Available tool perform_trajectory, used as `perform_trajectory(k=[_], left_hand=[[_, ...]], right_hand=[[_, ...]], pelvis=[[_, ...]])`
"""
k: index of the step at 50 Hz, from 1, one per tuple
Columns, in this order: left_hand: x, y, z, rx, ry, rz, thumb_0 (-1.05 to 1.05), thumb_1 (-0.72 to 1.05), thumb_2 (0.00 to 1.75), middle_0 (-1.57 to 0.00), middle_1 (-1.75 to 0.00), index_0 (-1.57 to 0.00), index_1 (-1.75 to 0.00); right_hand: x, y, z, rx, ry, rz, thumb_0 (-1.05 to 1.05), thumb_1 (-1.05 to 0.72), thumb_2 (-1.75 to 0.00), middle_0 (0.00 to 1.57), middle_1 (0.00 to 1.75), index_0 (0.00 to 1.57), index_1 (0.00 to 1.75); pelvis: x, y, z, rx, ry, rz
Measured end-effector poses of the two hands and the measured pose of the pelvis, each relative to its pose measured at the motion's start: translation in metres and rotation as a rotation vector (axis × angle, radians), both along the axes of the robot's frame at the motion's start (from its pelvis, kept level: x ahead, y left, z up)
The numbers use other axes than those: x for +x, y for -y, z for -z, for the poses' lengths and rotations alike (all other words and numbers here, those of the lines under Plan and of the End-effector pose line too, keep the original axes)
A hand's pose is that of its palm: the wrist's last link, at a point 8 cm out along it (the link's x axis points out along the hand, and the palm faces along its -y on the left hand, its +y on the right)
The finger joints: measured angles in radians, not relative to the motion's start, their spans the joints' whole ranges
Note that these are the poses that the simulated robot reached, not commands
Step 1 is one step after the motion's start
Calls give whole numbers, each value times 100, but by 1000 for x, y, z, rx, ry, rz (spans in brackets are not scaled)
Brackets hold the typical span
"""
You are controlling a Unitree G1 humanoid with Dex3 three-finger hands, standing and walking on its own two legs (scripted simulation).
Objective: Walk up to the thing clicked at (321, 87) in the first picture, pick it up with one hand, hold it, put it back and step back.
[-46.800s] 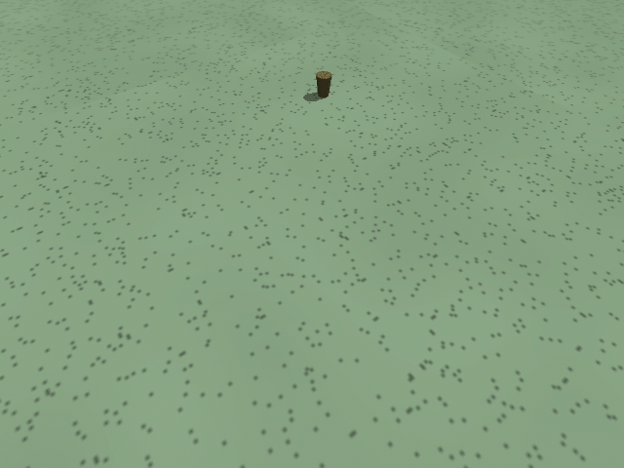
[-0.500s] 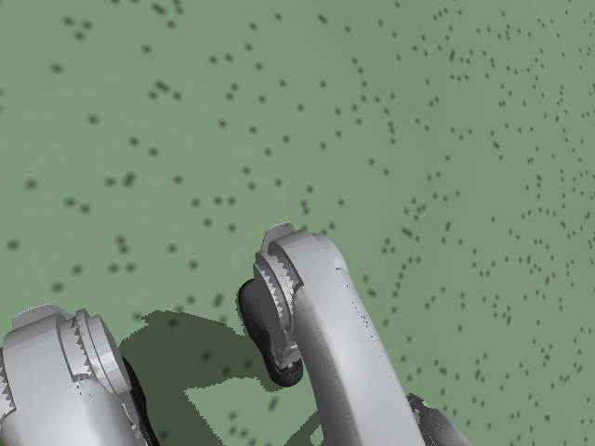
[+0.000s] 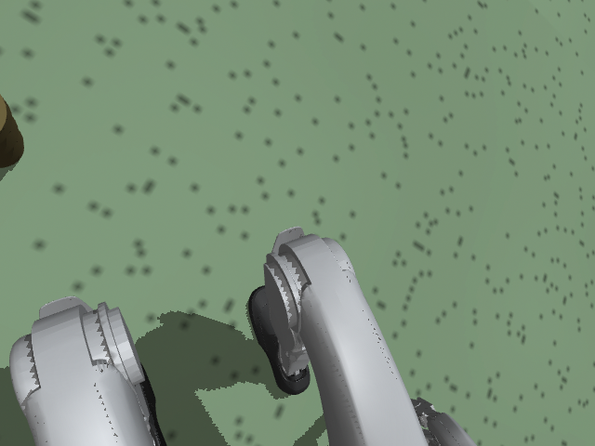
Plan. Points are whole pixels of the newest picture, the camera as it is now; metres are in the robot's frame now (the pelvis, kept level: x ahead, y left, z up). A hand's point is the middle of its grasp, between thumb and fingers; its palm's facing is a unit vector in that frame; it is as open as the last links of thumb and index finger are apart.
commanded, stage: withdraw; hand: left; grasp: from the side
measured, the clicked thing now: out of the picture +0.54 +0.26 -0.26
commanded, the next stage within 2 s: home in 0.74 s
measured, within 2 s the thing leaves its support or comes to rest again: neither
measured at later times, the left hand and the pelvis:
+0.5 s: hand out of the picture +0.56 +0.28 -0.06, palm faces -0.48 -0.08 -0.88, open 13.2 cm; pelvis -0.02 +0.00 +0.04, yaw +1 degrees
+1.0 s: hand out of the picture +0.56 +0.32 -0.06, palm faces -0.38 -0.12 -0.92, open 12.1 cm; pelvis -0.01 +0.01 +0.03, yaw +2 degrees
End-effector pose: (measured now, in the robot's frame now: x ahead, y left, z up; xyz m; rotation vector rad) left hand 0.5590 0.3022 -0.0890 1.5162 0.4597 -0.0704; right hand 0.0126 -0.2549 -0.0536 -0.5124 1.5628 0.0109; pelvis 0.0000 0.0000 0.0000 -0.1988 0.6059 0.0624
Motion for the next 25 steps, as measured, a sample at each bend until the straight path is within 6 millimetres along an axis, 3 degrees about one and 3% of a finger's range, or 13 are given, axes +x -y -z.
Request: perform_trajectory(k=[7,12,17,25], left_hand=[[10,-19,-83,28,17,-68,0,-54,101,-11,-104,-11,-104],[8,-22,-116,16,-89,-63,0,-51,99,-13,-101,-12,-101],[5,-10,-117,-38,-172,-2,0,-47,96,-15,-97,-15,-98],[6,22,-82,-70,-153,145,0,-37,90,-23,-88,-23,-89]], right_hand=[[17,3,-4,-4,47,41,0,-92,-91,20,30,20,30],[21,5,-16,-19,65,40,0,-92,-91,20,30,20,30],[11,10,-35,-73,40,31,0,-91,-90,20,30,20,30],[-22,18,-55,-186,-38,42,0,-91,-90,20,30,20,30]], pelvis=[[-1,-1,-19,14,-19,-12],[-6,-3,-36,13,-11,-19],[-13,-3,-48,10,-5,-25],[-20,-4,-43,-1,-7,-25]])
